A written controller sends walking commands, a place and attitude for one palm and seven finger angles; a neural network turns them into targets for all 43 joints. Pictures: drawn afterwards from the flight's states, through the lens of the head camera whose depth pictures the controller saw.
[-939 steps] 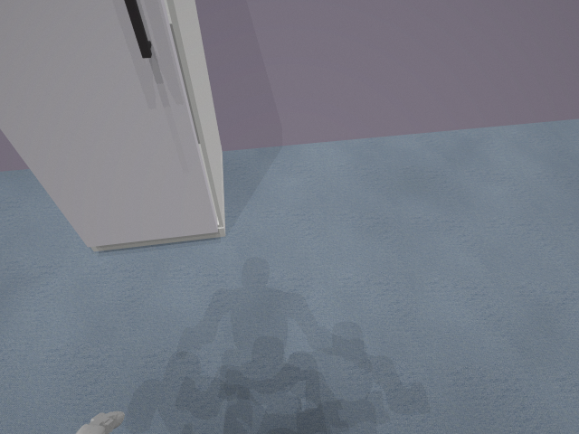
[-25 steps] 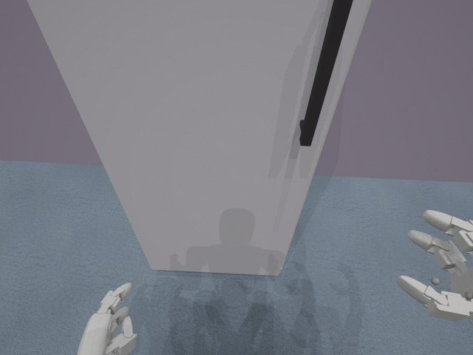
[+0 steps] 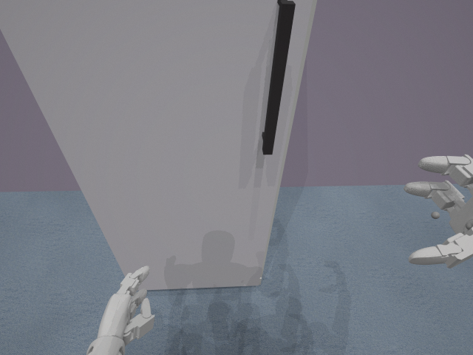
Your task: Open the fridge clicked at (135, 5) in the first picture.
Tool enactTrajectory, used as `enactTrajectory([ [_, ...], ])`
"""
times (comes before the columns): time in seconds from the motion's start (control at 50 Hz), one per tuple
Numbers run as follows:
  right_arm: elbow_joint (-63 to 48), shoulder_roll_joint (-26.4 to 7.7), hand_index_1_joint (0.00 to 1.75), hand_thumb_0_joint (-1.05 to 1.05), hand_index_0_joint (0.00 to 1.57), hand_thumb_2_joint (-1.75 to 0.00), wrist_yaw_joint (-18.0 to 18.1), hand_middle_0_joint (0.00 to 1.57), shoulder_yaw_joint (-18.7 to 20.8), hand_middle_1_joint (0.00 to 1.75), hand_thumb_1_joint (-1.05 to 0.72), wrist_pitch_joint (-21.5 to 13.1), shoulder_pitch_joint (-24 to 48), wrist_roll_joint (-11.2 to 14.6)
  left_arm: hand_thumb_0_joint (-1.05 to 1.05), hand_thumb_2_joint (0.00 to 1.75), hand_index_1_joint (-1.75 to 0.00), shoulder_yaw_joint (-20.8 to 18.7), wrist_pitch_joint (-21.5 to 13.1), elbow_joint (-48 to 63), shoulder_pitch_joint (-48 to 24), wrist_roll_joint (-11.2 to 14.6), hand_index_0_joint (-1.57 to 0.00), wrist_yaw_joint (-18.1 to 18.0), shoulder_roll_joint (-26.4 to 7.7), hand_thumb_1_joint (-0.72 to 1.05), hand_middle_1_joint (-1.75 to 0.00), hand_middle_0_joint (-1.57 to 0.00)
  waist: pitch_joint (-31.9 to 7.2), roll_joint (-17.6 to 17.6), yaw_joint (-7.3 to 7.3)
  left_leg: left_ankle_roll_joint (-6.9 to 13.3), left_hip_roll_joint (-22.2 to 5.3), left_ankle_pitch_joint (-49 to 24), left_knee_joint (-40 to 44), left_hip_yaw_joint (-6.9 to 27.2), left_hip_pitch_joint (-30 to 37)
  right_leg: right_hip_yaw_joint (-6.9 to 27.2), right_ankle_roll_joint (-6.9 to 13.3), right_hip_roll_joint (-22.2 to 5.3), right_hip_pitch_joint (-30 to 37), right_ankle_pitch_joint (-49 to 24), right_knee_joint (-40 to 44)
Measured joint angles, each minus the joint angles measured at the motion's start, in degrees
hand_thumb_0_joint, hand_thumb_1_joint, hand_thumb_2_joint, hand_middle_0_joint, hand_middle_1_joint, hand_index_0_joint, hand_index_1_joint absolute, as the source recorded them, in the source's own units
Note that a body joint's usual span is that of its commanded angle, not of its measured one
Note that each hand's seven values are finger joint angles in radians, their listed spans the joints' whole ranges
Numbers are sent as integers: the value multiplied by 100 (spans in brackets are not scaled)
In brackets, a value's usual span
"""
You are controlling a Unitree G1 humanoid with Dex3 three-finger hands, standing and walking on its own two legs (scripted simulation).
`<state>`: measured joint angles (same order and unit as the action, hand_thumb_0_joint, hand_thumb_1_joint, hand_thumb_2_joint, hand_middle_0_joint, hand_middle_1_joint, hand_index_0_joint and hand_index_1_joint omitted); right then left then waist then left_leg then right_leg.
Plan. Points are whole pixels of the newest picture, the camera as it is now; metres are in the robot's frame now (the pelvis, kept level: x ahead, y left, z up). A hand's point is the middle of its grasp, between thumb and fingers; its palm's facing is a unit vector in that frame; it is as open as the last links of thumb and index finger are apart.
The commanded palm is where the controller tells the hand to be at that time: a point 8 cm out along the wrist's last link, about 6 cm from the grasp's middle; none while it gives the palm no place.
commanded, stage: raise the hand to about handle height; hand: right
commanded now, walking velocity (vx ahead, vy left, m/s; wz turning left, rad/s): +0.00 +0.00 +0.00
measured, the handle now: (273, 85) +0.53 -0.07 +0.23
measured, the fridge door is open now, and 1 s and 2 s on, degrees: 0 0 0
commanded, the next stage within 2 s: move the hooked fingers beside the handle in 0.78 s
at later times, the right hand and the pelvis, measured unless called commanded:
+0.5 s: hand (443, 173) +0.28 -0.26 +0.24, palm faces +0.04 +0.99 -0.12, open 14.0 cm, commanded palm +0.24 -0.30 +0.25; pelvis +0.00 +0.01 +0.00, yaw +0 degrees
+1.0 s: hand (423, 160) +0.31 -0.25 +0.24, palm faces +0.05 +0.99 -0.11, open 14.0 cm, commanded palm +0.27 -0.29 +0.25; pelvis +0.02 +0.03 +0.00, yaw +0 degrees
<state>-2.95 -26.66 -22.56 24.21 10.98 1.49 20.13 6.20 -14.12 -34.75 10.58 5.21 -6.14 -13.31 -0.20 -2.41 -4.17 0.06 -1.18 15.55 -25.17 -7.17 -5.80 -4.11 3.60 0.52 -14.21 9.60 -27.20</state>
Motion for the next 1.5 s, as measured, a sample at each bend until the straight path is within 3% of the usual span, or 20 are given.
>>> enactTrajectory([
  [0.34,519,-656,120,-1,30,-30,-290,30,340,120,50,1009,1364,-90,1,90,-30,24,301,-95,17,136,-21,59,-210,90,-30,-20,-25,-124,35,71,38,-81,165,-37,195,48,-67,-11,226,-149,247],
  [0.46,707,-698,120,-1,30,-30,-402,30,331,120,50,1199,1305,-82,2,90,-30,-35,392,-18,22,185,-21,141,-307,91,-30,-20,-94,-170,77,98,68,-27,92,-16,106,37,-100,-50,144,-93,170],
  [0.62,343,-452,120,-1,30,-30,-277,30,372,120,50,1024,1077,-45,2,90,-30,-77,365,-15,5,150,-20,107,-272,91,-30,-20,-62,-114,63,140,125,40,91,3,174,33,-151,-106,187,18,92],
  [0.96,521,-516,120,-1,30,-30,-337,30,365,120,50,1147,1182,-34,1,90,-30,-65,507,42,-56,179,-21,128,-234,91,-30,-20,-139,-162,36,160,131,147,110,5,190,44,-196,-105,194,124,93],
  [1.5,1099,-21,120,-1,30,-30,352,30,-341,120,50,1201,2165,-350,1,90,-30,-112,780,-33,-70,150,-21,106,-167,91,-30,-20,-142,-50,165,153,112,108,149,56,166,0,-179,-84,219,69,202],
])
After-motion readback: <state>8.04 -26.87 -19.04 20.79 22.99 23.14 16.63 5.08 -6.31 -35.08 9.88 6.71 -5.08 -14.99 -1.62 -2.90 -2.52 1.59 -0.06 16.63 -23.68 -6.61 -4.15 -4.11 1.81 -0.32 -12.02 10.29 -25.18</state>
